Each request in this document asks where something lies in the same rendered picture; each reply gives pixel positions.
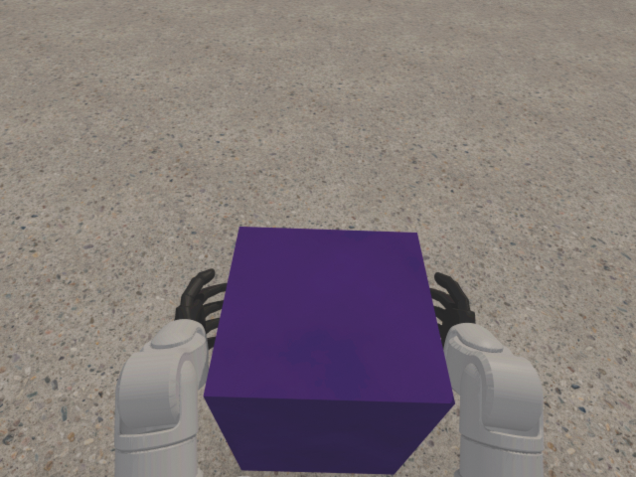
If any robot right hand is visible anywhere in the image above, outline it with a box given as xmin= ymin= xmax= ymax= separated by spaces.
xmin=429 ymin=272 xmax=476 ymax=348

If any right robot forearm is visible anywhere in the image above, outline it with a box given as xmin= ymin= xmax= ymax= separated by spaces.
xmin=443 ymin=323 xmax=544 ymax=477

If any carton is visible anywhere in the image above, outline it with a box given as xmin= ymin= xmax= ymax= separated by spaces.
xmin=204 ymin=227 xmax=455 ymax=475

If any robot left hand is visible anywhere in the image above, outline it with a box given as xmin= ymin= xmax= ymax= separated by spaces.
xmin=174 ymin=268 xmax=227 ymax=350

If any left robot forearm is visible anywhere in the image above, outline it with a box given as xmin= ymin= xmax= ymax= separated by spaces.
xmin=114 ymin=319 xmax=209 ymax=477

